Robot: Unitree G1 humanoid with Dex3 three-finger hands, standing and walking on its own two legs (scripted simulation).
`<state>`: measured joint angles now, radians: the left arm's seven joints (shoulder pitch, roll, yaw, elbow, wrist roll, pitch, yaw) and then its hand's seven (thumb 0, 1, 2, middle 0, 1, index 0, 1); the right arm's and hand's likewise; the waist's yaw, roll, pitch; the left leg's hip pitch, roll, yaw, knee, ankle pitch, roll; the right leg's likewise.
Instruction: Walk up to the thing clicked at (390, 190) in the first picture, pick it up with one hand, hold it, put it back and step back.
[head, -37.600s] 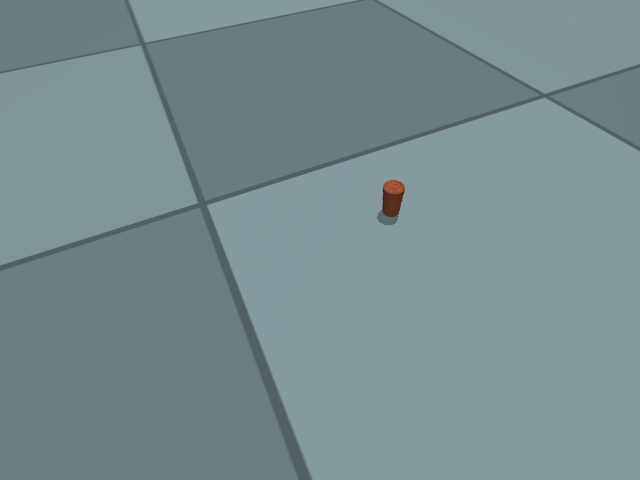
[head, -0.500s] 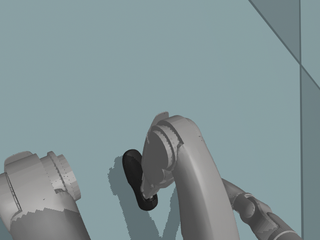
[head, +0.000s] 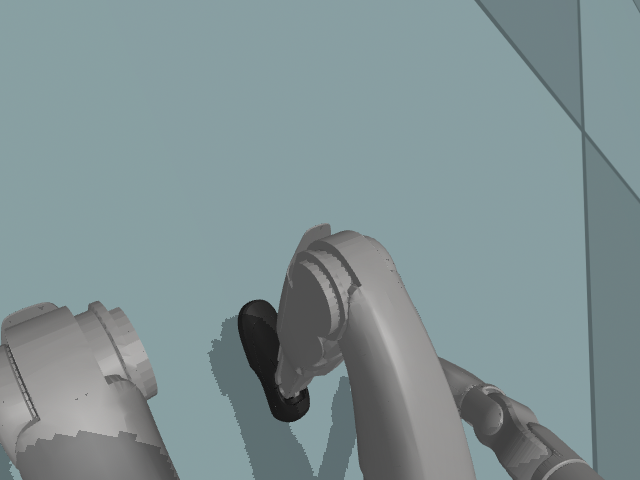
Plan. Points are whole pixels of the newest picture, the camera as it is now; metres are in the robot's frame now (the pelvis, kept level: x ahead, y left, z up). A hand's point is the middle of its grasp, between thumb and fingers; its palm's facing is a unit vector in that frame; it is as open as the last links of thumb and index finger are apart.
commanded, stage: open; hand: left
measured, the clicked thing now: out of the picture +0.46 +0.31 -0.22
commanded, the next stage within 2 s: withdraw in 0.18 s
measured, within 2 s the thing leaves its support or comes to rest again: rests again in 0.54 s
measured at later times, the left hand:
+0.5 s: hand out of the picture +0.46 +0.33 -0.17, palm faces +0.50 -0.86 +0.00, open 17.1 cm
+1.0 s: hand out of the picture +0.41 +0.41 -0.07, palm faces +0.44 -0.86 -0.25, open 17.3 cm
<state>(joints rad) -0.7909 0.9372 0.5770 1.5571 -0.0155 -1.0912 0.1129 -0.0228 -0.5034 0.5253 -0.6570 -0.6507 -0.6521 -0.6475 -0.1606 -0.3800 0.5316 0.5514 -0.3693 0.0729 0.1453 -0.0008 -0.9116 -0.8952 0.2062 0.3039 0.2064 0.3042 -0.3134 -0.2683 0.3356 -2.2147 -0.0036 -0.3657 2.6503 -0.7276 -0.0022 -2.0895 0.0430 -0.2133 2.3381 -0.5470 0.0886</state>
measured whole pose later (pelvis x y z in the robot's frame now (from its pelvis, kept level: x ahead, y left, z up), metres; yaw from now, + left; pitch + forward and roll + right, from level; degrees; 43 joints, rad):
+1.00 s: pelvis +0.01 +0.00 +0.04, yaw +5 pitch +25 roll -14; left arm -0.69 0.84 0.58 1.15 0.12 -0.53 -0.08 -0.02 -0.53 0.05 -0.09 -0.08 -0.09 -0.07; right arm 0.02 -0.31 0.23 0.56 -0.13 0.15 0.11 0.00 -0.92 -0.91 0.21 0.31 0.21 0.31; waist -0.21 -0.10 0.04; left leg -2.24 0.00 -0.21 2.48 -0.70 0.02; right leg -2.14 -0.01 -0.12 2.27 -0.58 0.05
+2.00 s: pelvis +0.10 -0.01 +0.40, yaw +15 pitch +15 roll -2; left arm 0.33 0.24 0.03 0.12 -0.02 0.26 0.18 -0.01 -0.53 0.05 -0.06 -0.05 -0.06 -0.05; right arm 0.28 -0.21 0.02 0.49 0.05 -0.01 -0.17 0.01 -0.90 -0.90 0.20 0.31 0.21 0.31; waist -0.06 0.03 -0.16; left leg -0.85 0.05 -0.05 1.14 -0.54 -0.02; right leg -0.85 -0.02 -0.05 1.08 -0.48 0.02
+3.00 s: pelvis +0.11 -0.01 +0.43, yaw +15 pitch +8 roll -2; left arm 0.46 0.20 -0.01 0.00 -0.01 0.27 0.14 -0.01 -0.57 0.03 -0.06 -0.05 -0.06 -0.05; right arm 0.27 -0.21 0.01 0.52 0.01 -0.12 -0.18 0.02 -0.90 -0.90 0.20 0.30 0.20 0.30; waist -0.03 0.04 -0.10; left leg -0.61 0.05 -0.04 0.96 -0.49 -0.03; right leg -0.61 -0.02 -0.06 0.91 -0.44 0.01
